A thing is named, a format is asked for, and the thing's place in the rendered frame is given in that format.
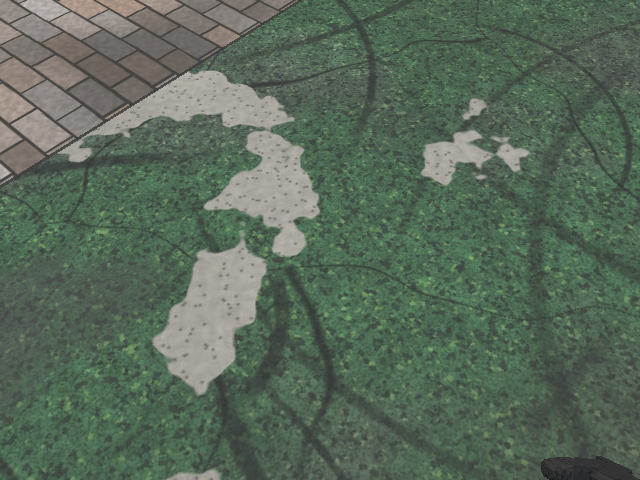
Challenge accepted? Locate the right robot hand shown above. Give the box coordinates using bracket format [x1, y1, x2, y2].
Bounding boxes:
[541, 456, 640, 480]

